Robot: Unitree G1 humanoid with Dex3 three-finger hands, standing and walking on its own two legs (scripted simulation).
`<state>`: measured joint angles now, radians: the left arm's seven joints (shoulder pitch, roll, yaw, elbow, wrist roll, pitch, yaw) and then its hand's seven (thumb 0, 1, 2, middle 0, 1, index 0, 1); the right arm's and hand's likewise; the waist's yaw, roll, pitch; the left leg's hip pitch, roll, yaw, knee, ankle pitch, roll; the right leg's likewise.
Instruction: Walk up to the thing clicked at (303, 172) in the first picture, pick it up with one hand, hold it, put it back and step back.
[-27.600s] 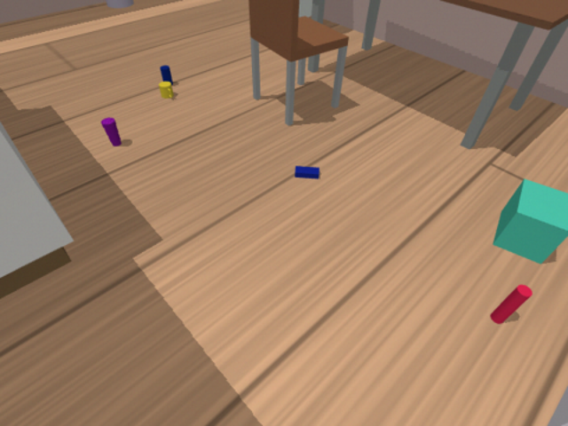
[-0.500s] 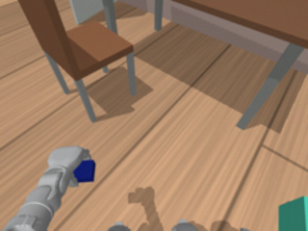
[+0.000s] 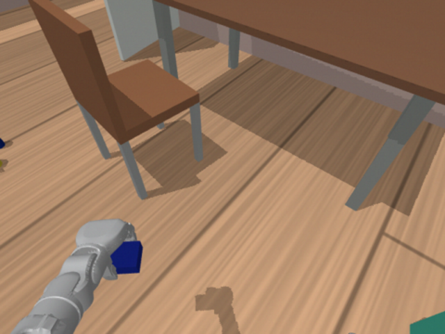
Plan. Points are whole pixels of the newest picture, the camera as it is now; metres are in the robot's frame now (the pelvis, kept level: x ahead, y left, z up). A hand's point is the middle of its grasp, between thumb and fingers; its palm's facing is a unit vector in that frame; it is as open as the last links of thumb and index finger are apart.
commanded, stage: hold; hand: left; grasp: from above
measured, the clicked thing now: (108, 258) +0.32 +0.24 -0.10
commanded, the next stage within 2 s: crouch in 1.72 s
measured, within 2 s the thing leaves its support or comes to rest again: neither
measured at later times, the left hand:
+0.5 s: hand (108, 258) +0.30 +0.21 -0.04, palm faces -0.47 -0.04 -0.88, open 8.4 cm
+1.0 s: hand (107, 266) +0.27 +0.20 -0.02, palm faces -0.45 -0.04 -0.89, open 8.4 cm
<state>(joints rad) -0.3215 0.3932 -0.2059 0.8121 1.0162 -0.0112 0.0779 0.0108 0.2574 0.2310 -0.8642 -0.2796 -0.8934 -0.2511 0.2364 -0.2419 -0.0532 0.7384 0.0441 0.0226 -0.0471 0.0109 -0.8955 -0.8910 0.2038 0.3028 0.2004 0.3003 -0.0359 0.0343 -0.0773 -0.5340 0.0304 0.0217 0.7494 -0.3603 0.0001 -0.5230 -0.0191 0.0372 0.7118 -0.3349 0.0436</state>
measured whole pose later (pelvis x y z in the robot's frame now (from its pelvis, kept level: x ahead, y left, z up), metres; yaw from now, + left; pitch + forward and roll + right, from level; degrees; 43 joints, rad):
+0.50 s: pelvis +0.00 -0.01 +0.01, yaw +0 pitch +4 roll +0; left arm -0.28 0.39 -0.22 0.73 1.01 -0.02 0.01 0.01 0.25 0.24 -0.88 -0.27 -0.91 -0.24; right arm 0.22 -0.26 -0.05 0.70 0.05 0.06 -0.05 0.01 -0.89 -0.89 0.20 0.30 0.20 0.30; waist -0.01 0.04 -0.05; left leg -0.39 0.03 0.03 0.62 -0.30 -0.01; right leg -0.39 -0.02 0.04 0.61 -0.29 0.04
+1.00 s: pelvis -0.02 -0.01 +0.02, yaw +0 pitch +1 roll +0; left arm -0.26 0.40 -0.22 0.67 0.99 -0.03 -0.02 0.01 0.26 0.22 -0.86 -0.28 -0.89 -0.26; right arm 0.18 -0.26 -0.03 0.70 0.06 0.06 -0.06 0.01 -0.90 -0.89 0.20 0.30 0.20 0.30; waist 0.00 0.05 -0.01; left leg -0.33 0.03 0.03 0.55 -0.24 -0.01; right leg -0.34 -0.02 0.04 0.55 -0.24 0.03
